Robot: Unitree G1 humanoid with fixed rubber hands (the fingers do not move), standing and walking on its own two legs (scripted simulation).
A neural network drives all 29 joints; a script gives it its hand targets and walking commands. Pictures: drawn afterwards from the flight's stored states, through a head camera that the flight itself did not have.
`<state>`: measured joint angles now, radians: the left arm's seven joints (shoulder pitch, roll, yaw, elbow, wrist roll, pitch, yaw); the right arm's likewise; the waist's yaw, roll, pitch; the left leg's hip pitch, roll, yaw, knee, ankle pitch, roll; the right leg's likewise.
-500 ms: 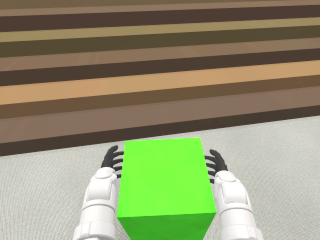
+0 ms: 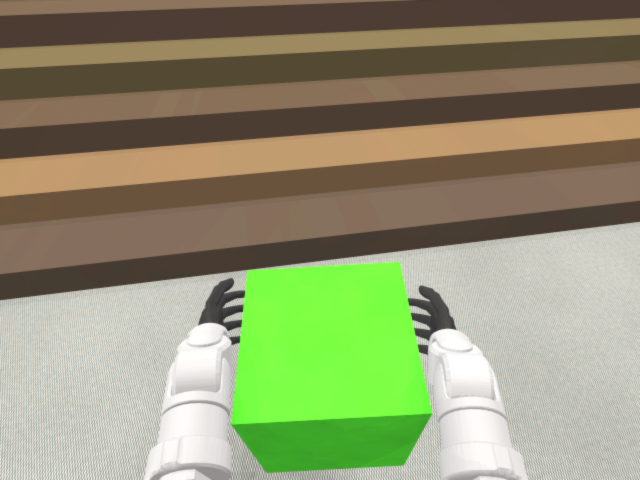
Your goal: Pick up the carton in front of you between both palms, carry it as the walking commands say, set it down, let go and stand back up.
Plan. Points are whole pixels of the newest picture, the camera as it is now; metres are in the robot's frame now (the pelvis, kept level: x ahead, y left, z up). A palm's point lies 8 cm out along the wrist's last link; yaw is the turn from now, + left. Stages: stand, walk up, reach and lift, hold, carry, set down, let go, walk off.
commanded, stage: reach and lift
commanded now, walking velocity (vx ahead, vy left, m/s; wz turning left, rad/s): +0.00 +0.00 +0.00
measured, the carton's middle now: (329, 373) +0.30 +0.00 -0.05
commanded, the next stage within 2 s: hold in 0.42 s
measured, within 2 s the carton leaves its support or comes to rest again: neither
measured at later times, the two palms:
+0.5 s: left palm (208, 329) +0.30 +0.15 +0.05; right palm (441, 338) +0.29 -0.14 +0.04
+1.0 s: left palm (205, 330) +0.29 +0.15 +0.06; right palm (444, 336) +0.29 -0.14 +0.05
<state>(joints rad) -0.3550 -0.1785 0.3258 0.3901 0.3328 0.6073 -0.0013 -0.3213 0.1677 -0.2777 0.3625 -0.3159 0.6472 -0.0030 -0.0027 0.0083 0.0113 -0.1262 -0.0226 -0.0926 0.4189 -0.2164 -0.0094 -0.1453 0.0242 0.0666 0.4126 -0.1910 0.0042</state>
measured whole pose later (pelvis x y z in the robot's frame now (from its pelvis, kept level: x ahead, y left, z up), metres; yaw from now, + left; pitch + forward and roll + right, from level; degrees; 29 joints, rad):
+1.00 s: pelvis +0.00 +0.00 +0.00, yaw +0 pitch -8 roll +0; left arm -0.35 -0.18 0.30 0.31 0.33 0.73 -0.01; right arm -0.32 0.17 -0.25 0.29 -0.32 0.76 0.00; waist 0.00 0.01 0.02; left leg -0.04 -0.02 -0.09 0.38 -0.20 -0.01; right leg -0.06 0.02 0.07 0.37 -0.17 0.01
